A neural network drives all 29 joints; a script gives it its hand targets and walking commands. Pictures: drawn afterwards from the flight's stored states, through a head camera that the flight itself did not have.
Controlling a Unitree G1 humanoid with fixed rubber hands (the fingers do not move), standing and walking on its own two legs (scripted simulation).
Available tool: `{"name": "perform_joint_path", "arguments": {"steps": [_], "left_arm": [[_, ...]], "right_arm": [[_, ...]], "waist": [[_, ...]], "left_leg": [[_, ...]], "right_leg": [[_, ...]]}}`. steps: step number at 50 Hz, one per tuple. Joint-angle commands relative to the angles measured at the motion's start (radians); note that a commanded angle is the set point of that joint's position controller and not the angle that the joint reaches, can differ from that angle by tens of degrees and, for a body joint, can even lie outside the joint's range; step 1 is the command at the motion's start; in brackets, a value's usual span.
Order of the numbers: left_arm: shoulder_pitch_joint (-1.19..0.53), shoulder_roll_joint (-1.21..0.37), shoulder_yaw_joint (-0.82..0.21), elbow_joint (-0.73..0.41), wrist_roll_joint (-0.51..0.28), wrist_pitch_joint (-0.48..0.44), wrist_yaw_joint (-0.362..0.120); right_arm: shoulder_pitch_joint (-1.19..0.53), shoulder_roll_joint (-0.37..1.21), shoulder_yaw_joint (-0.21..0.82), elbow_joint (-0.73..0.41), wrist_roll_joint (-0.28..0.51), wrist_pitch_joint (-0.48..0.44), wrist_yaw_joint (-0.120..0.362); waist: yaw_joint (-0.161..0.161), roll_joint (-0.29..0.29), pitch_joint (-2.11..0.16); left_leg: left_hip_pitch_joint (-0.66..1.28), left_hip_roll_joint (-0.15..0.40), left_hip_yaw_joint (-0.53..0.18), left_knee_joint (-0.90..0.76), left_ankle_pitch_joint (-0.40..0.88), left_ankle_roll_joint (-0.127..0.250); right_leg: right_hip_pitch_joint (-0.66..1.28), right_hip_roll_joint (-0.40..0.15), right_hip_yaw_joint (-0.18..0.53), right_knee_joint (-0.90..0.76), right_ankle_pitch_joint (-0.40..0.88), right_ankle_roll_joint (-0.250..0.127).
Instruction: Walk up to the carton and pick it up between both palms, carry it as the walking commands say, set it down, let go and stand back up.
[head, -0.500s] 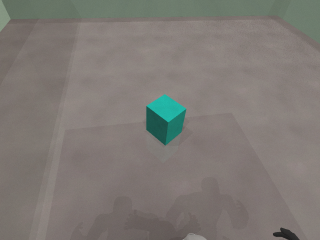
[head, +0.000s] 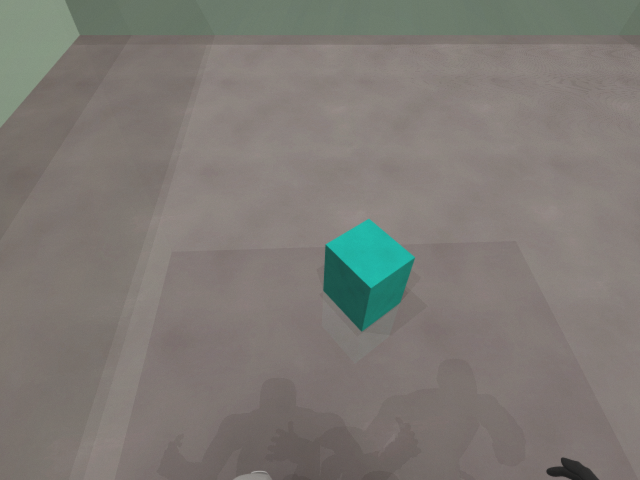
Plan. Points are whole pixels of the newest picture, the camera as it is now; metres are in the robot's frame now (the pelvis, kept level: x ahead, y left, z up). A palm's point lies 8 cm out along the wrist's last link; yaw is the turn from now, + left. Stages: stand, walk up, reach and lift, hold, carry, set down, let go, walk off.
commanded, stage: walk up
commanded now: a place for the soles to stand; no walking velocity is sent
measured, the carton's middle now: (365, 275) +0.86 -0.12 -0.63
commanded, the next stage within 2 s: none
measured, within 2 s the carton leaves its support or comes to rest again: neither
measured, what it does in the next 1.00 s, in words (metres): walks ahead: left foot, then right foot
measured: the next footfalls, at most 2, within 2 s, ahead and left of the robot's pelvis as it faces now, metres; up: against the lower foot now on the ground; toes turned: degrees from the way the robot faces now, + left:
left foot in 0.02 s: +0.15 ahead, +0.12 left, +0.00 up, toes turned +4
right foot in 0.36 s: +0.26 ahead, -0.15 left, +0.00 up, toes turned -7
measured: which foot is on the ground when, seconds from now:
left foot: up 0.00-0.00, down 0.02-0.38, up 0.40-0.66, down 0.68-1.00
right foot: down 0.00-0.02, up 0.04-0.34, down 0.36-0.68, up 0.70-0.92, down 0.94-1.00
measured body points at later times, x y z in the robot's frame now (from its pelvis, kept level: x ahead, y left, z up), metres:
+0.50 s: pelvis +0.17 -0.03 -0.01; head +0.18 -0.04 +0.44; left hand +0.30 +0.31 -0.06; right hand +0.22 -0.37 -0.10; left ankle +0.17 +0.11 -0.68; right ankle +0.22 -0.14 -0.73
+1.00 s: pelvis +0.28 -0.02 -0.02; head +0.30 -0.02 +0.43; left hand +0.39 +0.30 -0.12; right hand +0.36 -0.37 -0.10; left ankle +0.32 +0.10 -0.73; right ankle +0.33 -0.15 -0.73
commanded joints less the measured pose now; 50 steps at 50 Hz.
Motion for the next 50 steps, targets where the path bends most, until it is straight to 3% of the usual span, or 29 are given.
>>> {"name": "perform_joint_path", "arguments": {"steps": [1, 2, 3, 4, 8, 10, 15, 17, 18, 19, 20, 21, 22, 24, 26, 30, 33, 34, 35, 36, 37, 38, 41, 43, 46, 47, 48, 49, 50], "left_arm": [[-0.049, 0.131, 0.025, -0.074, -0.007, 0.0, 0.008], [-0.042, 0.076, 0.006, -0.093, -0.022, -0.001, 0.011], [-0.024, 0.101, 0.01, -0.101, -0.017, 0.001, 0.019], [-0.024, 0.18, 0.023, -0.074, -0.005, 0.011, 0.03], [0.028, 0.158, 0.031, 0.001, -0.006, 0.007, 0.012], [-0.017, 0.126, 0.03, -0.007, -0.001, 0.01, -0.002], [-0.089, 0.109, 0.037, -0.016, 0.003, 0.005, -0.02], [-0.061, 0.123, 0.047, -0.002, 0.007, -0.004, -0.016], [-0.006, 0.145, 0.057, 0.014, 0.004, -0.009, -0.008], [0.072, 0.209, 0.081, 0.022, 0.008, -0.018, 0.006], [0.118, 0.299, 0.102, 0.006, 0.003, -0.02, 0.014], [0.075, 0.288, 0.094, -0.005, -0.004, -0.019, 0.017], [0.048, 0.252, 0.081, -0.015, -0.015, -0.019, 0.021], [-0.026, 0.203, 0.066, -0.022, -0.015, -0.016, 0.027], [-0.038, 0.196, 0.058, -0.032, -0.005, -0.015, 0.025], [-0.057, 0.209, 0.055, -0.055, 0.001, -0.009, 0.008], [-0.099, 0.16, 0.027, -0.059, -0.006, 0.009, 0.013], [-0.094, 0.105, 0.008, -0.061, -0.008, 0.013, 0.019], [-0.082, 0.043, -0.011, -0.08, -0.016, 0.014, 0.023], [-0.04, 0.095, -0.001, -0.064, -0.011, 0.025, 0.04], [-0.054, 0.165, 0.016, -0.043, -0.007, 0.033, 0.05], [-0.052, 0.166, 0.021, -0.027, -0.011, 0.031, 0.053], [0.017, 0.135, 0.02, 0.037, -0.007, 0.029, 0.043], [0.009, 0.095, 0.015, 0.05, -0.009, 0.032, 0.04], [0.0, 0.095, 0.027, 0.071, 0.0, 0.026, 0.053], [-0.015, 0.117, 0.033, 0.069, 0.008, 0.022, 0.06], [-0.064, 0.173, 0.039, 0.053, 0.014, 0.012, 0.067], [-0.097, 0.216, 0.041, 0.054, 0.005, 0.012, 0.063], [-0.135, 0.21, 0.031, 0.06, -0.002, 0.015, 0.061]], "right_arm": [[0.163, -0.184, -0.071, -0.018, -0.005, -0.028, -0.018], [0.239, -0.257, -0.092, -0.022, -0.022, -0.037, -0.034], [0.237, -0.334, -0.106, -0.047, -0.011, -0.044, -0.043], [0.169, -0.31, -0.1, -0.062, 0.015, -0.043, -0.045], [0.103, -0.232, -0.071, -0.07, 0.008, -0.032, -0.052], [0.114, -0.239, -0.074, -0.079, 0.001, -0.035, -0.048], [0.074, -0.244, -0.074, -0.103, 0.003, -0.03, -0.038], [0.066, -0.221, -0.062, -0.102, 0.003, -0.022, -0.036], [0.081, -0.187, -0.049, -0.101, -0.003, -0.02, -0.039], [0.077, -0.126, -0.027, -0.117, 0.0, -0.025, -0.041], [0.09, -0.114, -0.017, -0.128, 0.014, -0.021, -0.048], [0.061, -0.191, -0.026, -0.104, 0.008, -0.005, -0.06], [0.072, -0.214, -0.03, -0.087, 0.012, -0.008, -0.059], [0.126, -0.204, -0.03, -0.043, 0.014, -0.014, -0.054], [0.142, -0.176, -0.029, -0.022, 0.009, -0.011, -0.037], [0.092, -0.149, -0.035, -0.036, 0.002, -0.012, -0.021], [0.146, -0.153, -0.046, -0.012, 0.0, -0.024, -0.038], [0.2, -0.175, -0.054, 0.002, -0.001, -0.031, -0.049], [0.218, -0.255, -0.07, -0.011, -0.013, -0.039, -0.063], [0.188, -0.326, -0.082, -0.03, -0.006, -0.039, -0.068], [0.152, -0.302, -0.077, -0.031, 0.013, -0.034, -0.067], [0.137, -0.282, -0.07, -0.025, 0.017, -0.029, -0.07], [0.068, -0.239, -0.049, -0.031, 0.01, -0.016, -0.076], [0.025, -0.216, -0.037, -0.041, 0.003, -0.011, -0.074], [-0.033, -0.185, -0.015, -0.041, 0.013, 0.007, -0.073], [-0.027, -0.142, 0.003, -0.04, 0.012, 0.014, -0.074], [0.006, -0.083, 0.021, -0.04, 0.014, 0.018, -0.073], [0.008, -0.116, 0.008, -0.015, 0.031, 0.031, -0.084], [0.004, -0.144, 0.006, 0.01, 0.027, 0.033, -0.089]], "waist": [[-0.122, -0.016, -0.045], [-0.173, 0.178, -0.098], [-0.166, 0.218, -0.092], [-0.137, 0.066, -0.04], [-0.091, 0.147, -0.007], [-0.096, 0.16, -0.001], [-0.082, 0.157, 0.007], [-0.043, 0.1, -0.008], [-0.009, 0.018, -0.039], [0.047, -0.184, -0.067], [0.058, -0.282, -0.086], [0.036, -0.121, -0.043], [0.012, -0.07, -0.016], [-0.031, -0.127, 0.0], [-0.034, -0.178, -0.013], [-0.029, -0.209, -0.004], [-0.086, -0.124, -0.011], [-0.12, -0.034, -0.042], [-0.136, 0.161, -0.065], [-0.119, 0.19, -0.053], [-0.109, 0.079, -0.012], [-0.099, 0.077, -0.003], [-0.074, 0.161, -0.01], [-0.057, 0.177, -0.026], [-0.018, 0.122, -0.07], [-0.014, 0.04, -0.077], [-0.049, -0.103, -0.065], [-0.056, -0.121, -0.076], [-0.065, -0.102, -0.052]], "left_leg": [[0.362, -0.055, -0.005, -0.094, -0.054, 0.033], [0.507, 0.152, -0.347, -0.214, -0.313, 0.11], [0.494, 0.381, -0.771, -0.391, -0.45, 0.23], [0.403, 0.393, -0.702, -0.367, -0.395, 0.262], [0.235, 0.229, -0.258, -0.303, 0.049, 0.221], [0.184, 0.224, -0.205, -0.298, 0.088, 0.23], [0.071, 0.203, -0.156, -0.285, -0.096, 0.186], [-0.001, 0.177, -0.126, -0.187, -0.162, 0.145], [-0.056, 0.142, -0.096, -0.055, -0.161, 0.115], [-0.203, 0.044, -0.008, 0.238, -0.109, 0.056], [-0.373, -0.066, 0.005, 0.448, -0.307, 0.019], [-0.383, -0.005, -0.146, 0.54, -0.278, 0.017], [-0.346, 0.019, -0.152, 0.526, -0.208, 0.007], [-0.263, 0.059, -0.108, 0.415, -0.141, -0.013], [-0.146, 0.047, -0.042, 0.315, -0.136, -0.025], [0.017, 0.004, 0.025, 0.102, -0.057, -0.006], [0.25, -0.059, 0.036, -0.024, 0.011, 0.017], [0.346, -0.031, -0.042, -0.088, -0.063, 0.033], [0.421, 0.217, -0.436, -0.245, -0.275, 0.116], [0.34, 0.407, -0.705, -0.358, -0.347, 0.24], [0.283, 0.387, -0.653, -0.327, -0.261, 0.271], [0.258, 0.346, -0.547, -0.292, -0.132, 0.264], [0.135, 0.23, -0.248, -0.206, 0.199, 0.214], [0.037, 0.203, -0.173, -0.16, 0.332, 0.195], [-0.046, 0.154, -0.12, -0.022, 0.158, 0.117], [-0.082, 0.119, -0.105, 0.05, 0.033, 0.07], [-0.122, 0.026, -0.046, 0.174, -0.097, 0.011], [-0.026, -0.006, -0.039, 0.219, -0.287, -0.005], [0.033, 0.003, -0.056, 0.194, -0.287, 0.003]], "right_leg": [[-0.264, -0.116, 0.128, 0.007, -0.123, -0.129], [-0.435, -0.028, 0.041, 0.328, -0.085, -0.067], [-0.587, 0.064, 0.084, 0.536, -0.21, -0.03], [-0.588, 0.005, 0.208, 0.609, -0.136, -0.031], [-0.421, -0.036, 0.15, 0.413, -0.029, 0.005], [-0.352, -0.033, 0.113, 0.318, -0.018, 0.009], [-0.158, 0.016, 0.037, 0.095, 0.086, -0.004], [-0.009, 0.057, 0.015, 0.008, 0.101, -0.021], [0.113, 0.061, 0.05, -0.038, 0.045, -0.036], [0.241, -0.088, 0.315, -0.168, -0.161, -0.093], [0.276, -0.352, 0.772, -0.33, -0.343, -0.234], [0.205, -0.379, 0.752, -0.314, -0.33, -0.274], [0.144, -0.338, 0.643, -0.292, -0.21, -0.273], [0.055, -0.252, 0.434, -0.276, -0.014, -0.237], [-0.033, -0.209, 0.297, -0.247, 0.184, -0.231], [-0.149, -0.172, 0.242, -0.235, -0.007, -0.208], [-0.294, -0.124, 0.19, -0.085, -0.097, -0.148], [-0.339, -0.089, 0.154, 0.059, -0.104, -0.115], [-0.48, 0.016, 0.061, 0.337, -0.123, -0.047], [-0.542, 0.045, 0.1, 0.482, -0.246, -0.025], [-0.521, 0.015, 0.189, 0.542, -0.203, -0.027], [-0.501, -0.002, 0.197, 0.538, -0.178, -0.024], [-0.336, -0.011, 0.116, 0.39, -0.103, -0.009], [-0.185, 0.013, 0.073, 0.268, -0.047, -0.012], [0.016, 0.063, 0.045, 0.037, 0.088, -0.032], [0.052, 0.01, 0.135, -0.032, 0.107, -0.045], [-0.002, -0.183, 0.421, -0.154, 0.08, -0.101], [-0.135, -0.301, 0.56, -0.183, 0.064, -0.21], [-0.183, -0.271, 0.504, -0.161, 0.051, -0.217]]}}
